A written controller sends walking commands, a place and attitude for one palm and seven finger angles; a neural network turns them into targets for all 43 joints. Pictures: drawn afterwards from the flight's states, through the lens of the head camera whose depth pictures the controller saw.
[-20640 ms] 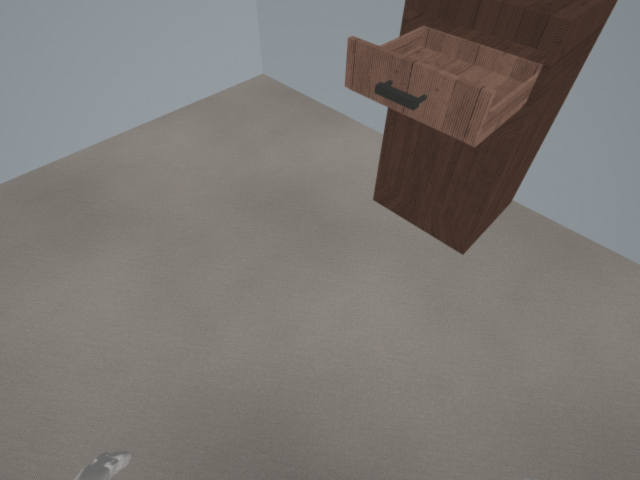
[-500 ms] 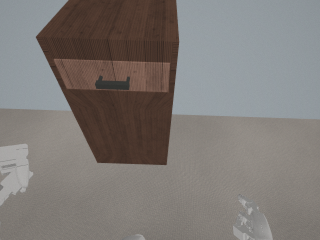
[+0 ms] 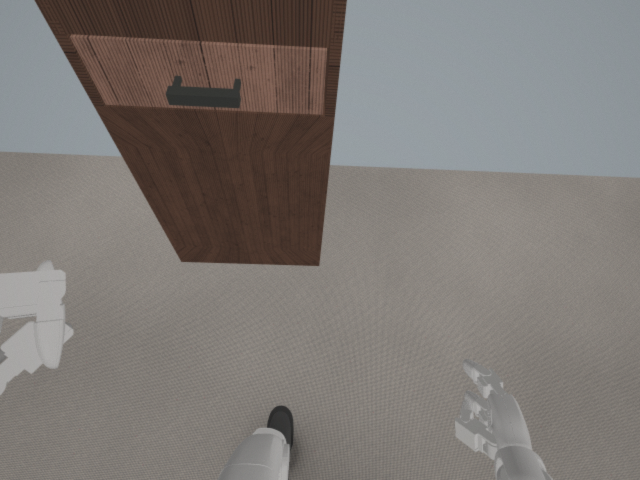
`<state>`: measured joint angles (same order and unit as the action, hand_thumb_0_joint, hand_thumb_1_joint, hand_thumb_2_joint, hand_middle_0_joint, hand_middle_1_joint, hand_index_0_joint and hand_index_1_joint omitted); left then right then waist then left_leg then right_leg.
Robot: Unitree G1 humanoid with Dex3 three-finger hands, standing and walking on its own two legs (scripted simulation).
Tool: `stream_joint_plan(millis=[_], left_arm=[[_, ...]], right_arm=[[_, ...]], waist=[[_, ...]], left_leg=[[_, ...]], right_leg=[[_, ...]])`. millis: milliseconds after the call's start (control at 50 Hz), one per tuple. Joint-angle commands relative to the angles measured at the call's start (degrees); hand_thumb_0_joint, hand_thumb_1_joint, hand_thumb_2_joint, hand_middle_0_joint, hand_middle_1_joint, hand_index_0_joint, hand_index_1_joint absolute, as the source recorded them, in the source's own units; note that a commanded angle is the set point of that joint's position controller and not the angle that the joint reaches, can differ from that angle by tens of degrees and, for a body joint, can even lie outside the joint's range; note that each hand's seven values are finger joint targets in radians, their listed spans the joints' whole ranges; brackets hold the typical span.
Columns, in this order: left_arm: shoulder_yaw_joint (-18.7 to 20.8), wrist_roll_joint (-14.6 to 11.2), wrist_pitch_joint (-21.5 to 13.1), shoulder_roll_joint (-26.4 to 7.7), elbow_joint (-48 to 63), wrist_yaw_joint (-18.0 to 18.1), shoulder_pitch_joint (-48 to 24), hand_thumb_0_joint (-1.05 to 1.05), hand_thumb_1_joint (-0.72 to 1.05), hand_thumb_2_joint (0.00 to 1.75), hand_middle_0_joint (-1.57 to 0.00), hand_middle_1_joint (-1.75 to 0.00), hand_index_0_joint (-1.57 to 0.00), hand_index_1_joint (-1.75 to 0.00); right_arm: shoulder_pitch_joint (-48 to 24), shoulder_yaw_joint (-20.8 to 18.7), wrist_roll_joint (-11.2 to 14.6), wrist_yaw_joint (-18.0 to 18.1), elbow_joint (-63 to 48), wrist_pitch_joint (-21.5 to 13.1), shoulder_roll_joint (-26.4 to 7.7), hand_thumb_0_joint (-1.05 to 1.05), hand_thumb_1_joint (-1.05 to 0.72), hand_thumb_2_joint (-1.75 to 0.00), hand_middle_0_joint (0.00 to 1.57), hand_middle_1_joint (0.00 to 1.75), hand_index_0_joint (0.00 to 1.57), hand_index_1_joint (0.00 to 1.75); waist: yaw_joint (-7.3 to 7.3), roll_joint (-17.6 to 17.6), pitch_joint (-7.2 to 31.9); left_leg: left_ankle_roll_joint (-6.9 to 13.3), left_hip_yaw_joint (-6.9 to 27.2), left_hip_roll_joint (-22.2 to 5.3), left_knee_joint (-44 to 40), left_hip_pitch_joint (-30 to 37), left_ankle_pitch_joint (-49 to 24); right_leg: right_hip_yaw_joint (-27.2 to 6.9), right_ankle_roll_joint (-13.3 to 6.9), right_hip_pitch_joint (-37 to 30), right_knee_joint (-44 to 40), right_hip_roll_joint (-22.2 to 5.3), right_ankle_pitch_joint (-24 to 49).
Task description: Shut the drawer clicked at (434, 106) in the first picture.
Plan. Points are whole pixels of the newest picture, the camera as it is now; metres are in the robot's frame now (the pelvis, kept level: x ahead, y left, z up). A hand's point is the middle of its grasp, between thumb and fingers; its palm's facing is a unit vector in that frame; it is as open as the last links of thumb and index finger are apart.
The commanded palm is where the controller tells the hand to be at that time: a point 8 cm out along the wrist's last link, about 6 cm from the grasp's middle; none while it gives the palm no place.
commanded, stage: stop stepping back and stand still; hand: left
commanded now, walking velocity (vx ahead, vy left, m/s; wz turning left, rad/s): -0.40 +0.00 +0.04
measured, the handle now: (206, 89) +0.71 +0.27 -0.01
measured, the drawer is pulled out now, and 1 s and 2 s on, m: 0.00 0.00 0.00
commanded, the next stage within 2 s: none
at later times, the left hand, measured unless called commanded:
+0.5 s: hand out of the picture +0.18 +0.29 +0.17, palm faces +0.32 -0.87 -0.37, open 3.3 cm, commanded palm +0.10 +0.34 +0.19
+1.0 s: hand out of the picture +0.12 +0.37 +0.18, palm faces +0.37 -0.83 -0.41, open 3.2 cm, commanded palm +0.06 +0.42 +0.19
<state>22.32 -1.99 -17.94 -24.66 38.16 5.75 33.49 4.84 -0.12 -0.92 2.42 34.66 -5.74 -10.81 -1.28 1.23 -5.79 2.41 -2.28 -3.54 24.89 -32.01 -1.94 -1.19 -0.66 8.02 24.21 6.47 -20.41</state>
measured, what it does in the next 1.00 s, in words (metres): steps to the left: left foot, then right foot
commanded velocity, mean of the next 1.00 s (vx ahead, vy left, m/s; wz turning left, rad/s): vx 0.00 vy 0.01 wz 0.00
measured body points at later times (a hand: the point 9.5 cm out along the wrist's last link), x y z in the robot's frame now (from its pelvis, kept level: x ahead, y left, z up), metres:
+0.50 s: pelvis -0.03 +0.06 +0.01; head -0.01 +0.11 +0.46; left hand +0.15 +0.34 +0.19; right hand +0.14 -0.16 -0.05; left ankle +0.08 +0.10 -0.73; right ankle -0.09 -0.09 -0.70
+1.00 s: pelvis -0.06 +0.14 +0.00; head -0.05 +0.18 +0.44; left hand +0.09 +0.42 +0.20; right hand +0.11 -0.10 -0.07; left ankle -0.01 +0.19 -0.68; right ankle -0.06 +0.01 -0.73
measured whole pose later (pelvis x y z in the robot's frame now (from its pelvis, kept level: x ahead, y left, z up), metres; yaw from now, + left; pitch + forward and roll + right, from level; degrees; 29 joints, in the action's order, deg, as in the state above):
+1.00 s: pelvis -0.06 +0.14 +0.00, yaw +1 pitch -2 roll -2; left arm 21.7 -1.6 -11.2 -23.2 41.3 7.6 34.9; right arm 12.9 -1.2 0.7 2.0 33.9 -6.4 -11.8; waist -1.0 -3.1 -3.6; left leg 0.0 -0.1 5.9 55.7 -29.3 21.6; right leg 2.1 -2.1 13.0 33.0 -0.5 -15.9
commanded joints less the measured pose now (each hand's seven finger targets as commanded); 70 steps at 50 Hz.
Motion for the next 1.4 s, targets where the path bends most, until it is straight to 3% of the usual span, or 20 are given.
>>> stream_joint_plan(millis=[0, 180, 280, 360, 440, 560, 640, 700, 740, 800, 860, 880, 900, 940, 980, 1040, 1120, 1220, 1300, 1380], left_arm=[[13.53, -2.62, -3.88, -12.57, 11.22, 0.99, 8.48, 0.0, 0.9, 0.9, -1.4, -1.6, -1.4, -1.6], [5.68, -2.87, 1.23, -8.09, 0.7, 2.14, 2.14, 0.0, 0.9, 0.9, -1.4, -1.6, -1.4, -1.6], [0.45, -0.28, 2.12, -6.04, -1.79, 2.54, -12.21, 0.0, 0.9, 0.9, -1.4, -1.6, -1.4, -1.6], [2.25, 0.25, -0.72, -7.79, 12.22, 3.08, -12.61, 0.0, 0.9, 0.9, -1.4, -1.6, -1.4, -1.6], [7.15, -0.71, 0.75, -9.11, 16.57, 3.7, 2.69, 0.0, 0.9, 0.9, -1.4, -1.6, -1.4, -1.6], [6.96, -2.23, 3.77, -6.18, 6.87, 3.34, 11.56, 0.0, 0.9, 0.9, -1.4, -1.6, -1.4, -1.6], [6.61, -3.26, 3.95, -6.89, 3.54, 3.65, 2.52, 0.0, 0.9, 0.9, -1.4, -1.6, -1.4, -1.6], [2.86, -1.9, 5.7, -3.68, 1.95, 3.06, -0.34, 0.0, 0.9, 0.9, -1.4, -1.6, -1.4, -1.6], [1.44, -1.07, 5.68, -4.09, 5.24, 2.74, -6.24, 0.0, 0.9, 0.9, -1.4, -1.6, -1.4, -1.6], [2.87, 0.99, 4.99, -6.3, 10.7, 3.56, -10.62, 0.0, 0.9, 0.9, -1.4, -1.6, -1.4, -1.6], [4.85, -0.23, 5.7, -7.78, 13.7, 4.08, -3.72, 0.0, 0.9, 0.9, -1.4, -1.6, -1.4, -1.6], [5.61, 0.98, 4.78, -8.79, 11.52, 4.31, 2.92, 0.0, 0.9, 0.9, -1.4, -1.6, -1.4, -1.6], [4.33, 1.24, 3.56, -7.98, 11.52, 3.76, 6.41, 0.0, 0.9, 0.9, -1.4, -1.6, -1.4, -1.6], [5.67, -0.45, 3.88, -5.8, 10.24, 2.26, 0.61, 0.0, 0.9, 0.9, -1.4, -1.6, -1.4, -1.6], [10.65, -0.25, 2.25, -8.3, 10.8, 3.14, -2.49, 0.0, 0.9, 0.9, -1.4, -1.6, -1.4, -1.6], [5.12, -0.58, 1.16, -3.53, 11.2, 3.39, 0.15, 0.0, 0.9, 0.9, -1.4, -1.6, -1.4, -1.6], [8.98, -0.11, 0.79, -8.59, 12.03, 3.47, -1.28, 0.0, 0.9, 0.9, -1.4, -1.6, -1.4, -1.6], [6.33, 0.8, 1.67, -6.08, 11.56, 3.71, 3.63, 0.0, 0.9, 0.9, -1.4, -1.6, -1.4, -1.6], [6.78, -0.4, 2.68, -6.26, 5.47, 3.4, 4.38, 0.0, 0.9, 0.9, -1.4, -1.6, -1.4, -1.6], [6.3, -0.94, 3.25, -5.18, 3.19, 3.96, 4.46, 0.0, 0.9, 0.9, -1.4, -1.6, -1.4, -1.6]], right_arm=[[0.06, -3.07, 2.27, 0.89, -12.13, -0.92, -7.8, 0.0, -0.9, -0.9, 0.2, 0.3, 0.2, 0.3], [0.92, -2.91, 1.93, 1.83, -9.52, 0.99, -8.05, 0.0, -0.9, -0.9, 0.2, 0.3, 0.2, 0.3], [0.33, -1.56, 1.43, 3.58, -8.73, -1.77, -9.07, 0.0, -0.9, -0.9, 0.2, 0.3, 0.2, 0.3], [2.47, -1.75, 0.35, 2.75, -8.98, -5.58, -9.06, 0.0, -0.9, -0.9, 0.2, 0.3, 0.2, 0.3], [3.64, -2.06, 0.11, 0.78, -10.99, -6.96, -7.65, 0.0, -0.9, -0.9, 0.2, 0.3, 0.2, 0.3], [3.14, -1.43, -0.21, 1.2, -11.06, -2.79, -6.99, 0.0, -0.9, -0.9, 0.2, 0.3, 0.2, 0.3], [3.7, -1.76, 0.14, 1.98, -7.74, -0.77, -7.01, 0.0, -0.9, -0.9, 0.2, 0.3, 0.2, 0.3], [3.49, -2.48, 1.44, 2.53, -7.39, -1.74, -8.37, 0.0, -0.9, -0.9, 0.2, 0.3, 0.2, 0.3], [0.81, -2.09, 1.46, 3.23, -7.93, -2.77, -9.01, 0.0, -0.9, -0.9, 0.2, 0.3, 0.2, 0.3], [1.21, -1.24, 0.45, 2.81, -8.58, -4.5, -8.11, 0.0, -0.9, -0.9, 0.2, 0.3, 0.2, 0.3], [1.46, -3.63, -1.12, 1.2, -10.79, -5.4, -7.03, 0.0, -0.9, -0.9, 0.2, 0.3, 0.2, 0.3], [3.93, -4.03, 0.18, 0.35, -9.9, -5.09, -7.29, 0.0, -0.9, -0.9, 0.2, 0.3, 0.2, 0.3], [6.89, -4.75, 2.88, -0.73, -8.02, -3.97, -7.96, 0.0, -0.9, -0.9, 0.2, 0.3, 0.2, 0.3], [4.83, -3.48, 2.66, 0.05, -7.47, -1.79, -5.65, 0.0, -0.9, -0.9, 0.2, 0.3, 0.2, 0.3], [5.15, -1.98, 0.77, -0.65, -7.16, -1.7, -4.46, 0.0, -0.9, -0.9, 0.2, 0.3, 0.2, 0.3], [3.37, -3.72, 1.3, 0.52, -8.7, -3.45, -9.06, 0.0, -0.9, -0.9, 0.2, 0.3, 0.2, 0.3], [3.75, -2.57, 0.72, 0.44, -7.44, -5.96, -6.83, 0.0, -0.9, -0.9, 0.2, 0.3, 0.2, 0.3], [1.6, -1.16, 0.85, 0.34, -8.12, -5.33, -6.53, 0.0, -0.9, -0.9, 0.2, 0.3, 0.2, 0.3], [2.79, -1.95, 0.58, 0.58, -6.71, -3.12, -6.38, 0.0, -0.9, -0.9, 0.2, 0.3, 0.2, 0.3], [2.6, -1.48, 1.08, 1.61, -6.28, -2.36, -6.37, 0.0, -0.9, -0.9, 0.2, 0.3, 0.2, 0.3]], waist=[[0.51, -5.83, 27.24], [2.87, -5.72, -1.32], [2.98, -2.16, -10.23], [1.29, 16.48, 8.27], [-0.45, 9.06, 20.08], [1.63, 8.93, 12.08], [2.66, -7.82, 8.65], [3.45, -12.56, 6.36], [3.46, 0.84, 4.1], [0.34, 15.16, 4.32], [-3.14, 18.11, 5.77], [-4.51, 5.22, 6.01], [-2.54, -27.33, 4.5], [2.82, -12.84, 6.54], [3.57, -4.99, 10.15], [3.38, 26.92, 5.42], [2.43, 6.75, 8.02], [1.78, 7.57, 9.16], [2.56, -7.36, 6.92], [2.9, -5.09, 8.29]], left_leg=[[0.55, -0.73, -0.74, 8.84, 33.38, -15.64], [-2.87, 4.92, 1.79, 23.64, 23.13, 15.53], [-0.68, 5.86, -0.18, 3.87, 17.78, 12.34], [-1.15, 26.24, -9.38, -15.46, 24.75, 19.85], [-0.57, 18.02, -7.69, -17.09, 25.76, 28.8], [-7.13, 6.64, -1.42, -14.51, 12.62, 29.59], [-3.43, 6.24, 1.35, 15.37, 24.61, 16.52], [-2.03, 9.12, -0.51, 8.44, 26.57, 18.13], [-1.68, 14.3, -3.7, -6.59, 23.44, 23.14], [-10.06, 25.38, -8.87, -29.84, 8.82, 49.22], [-27.44, 5.89, 2.74, -24.6, 1.92, 24.26], [-24.92, -3.55, 10.33, 2.82, 2.8, 21.52], [-9.09, 11.48, 7.06, 48.6, 16.69, 28.97], [10.67, 11.06, 3.59, 48.84, 5.15, 28.59], [-1.68, 7.7, -1.4, 15.46, 13.06, 24.46], [2.51, 25.98, -11.15, -10.4, 18.06, 21.59], [5.0, 25.37, -10.73, -11.36, 11.28, 23.1], [1.28, 13.11, -4.49, -8.89, 4.15, 31.58], [-2.15, 5.87, 2.2, 10.1, 15.04, 21.49], [-0.95, 5.91, 0.57, 3.57, 19.79, 15.23]], right_leg=[[-0.18, 7.47, 6.14, 0.68, -9.78, 48.77], [-11.1, -4.82, 33.61, -16.73, -19.5, -13.63], [-3.27, -2.37, 22.76, -7.82, -12.08, 2.14], [-1.6, -0.37, 11.4, 16.86, -3.74, -6.65], [0.35, -0.41, 4.37, 15.6, -4.11, -7.48], [5.79, -1.67, -4.24, -3.55, -3.33, -3.04], [-9.27, -8.81, 20.66, -14.39, -21.0, -7.48], [-2.78, -5.19, 22.09, -6.81, -16.15, -9.08], [1.8, -0.89, 18.18, 2.86, -9.02, -7.52], [2.46, -0.07, 4.07, 24.78, -1.47, -10.08], [10.72, -1.64, -12.87, 8.74, 1.11, -13.95], [6.45, -6.51, -10.68, -5.47, -7.54, -11.67], [-19.31, -13.97, 19.59, -10.51, -28.99, -6.9], [-10.77, -11.4, 14.6, -6.56, -26.7, 11.2], [-2.62, -4.88, 13.08, 4.78, -20.94, -0.17], [2.87, 0.99, 21.6, 31.6, -6.28, -13.27], [-0.09, 1.56, 10.97, 26.09, -6.47, -7.02], [1.79, 0.21, -5.64, 3.92, -6.61, -0.12], [-14.16, -6.27, 11.51, -12.04, -18.43, -14.82], [-4.89, -3.43, 11.43, -5.24, -14.56, -2.85]])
